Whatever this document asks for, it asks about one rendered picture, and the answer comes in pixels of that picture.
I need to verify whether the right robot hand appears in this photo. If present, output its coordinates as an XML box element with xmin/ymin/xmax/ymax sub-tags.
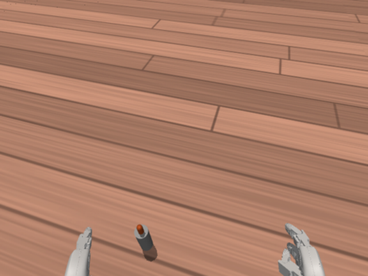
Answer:
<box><xmin>278</xmin><ymin>223</ymin><xmax>325</xmax><ymax>276</ymax></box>

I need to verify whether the bottle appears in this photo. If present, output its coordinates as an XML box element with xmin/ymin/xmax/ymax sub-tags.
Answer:
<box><xmin>134</xmin><ymin>224</ymin><xmax>153</xmax><ymax>251</ymax></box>

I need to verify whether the left robot hand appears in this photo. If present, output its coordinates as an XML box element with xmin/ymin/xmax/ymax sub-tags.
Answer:
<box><xmin>64</xmin><ymin>227</ymin><xmax>92</xmax><ymax>276</ymax></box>

